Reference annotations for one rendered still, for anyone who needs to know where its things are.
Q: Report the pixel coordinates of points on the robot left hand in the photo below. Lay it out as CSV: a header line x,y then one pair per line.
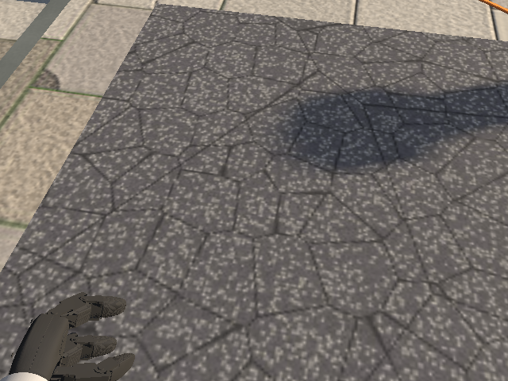
x,y
46,349

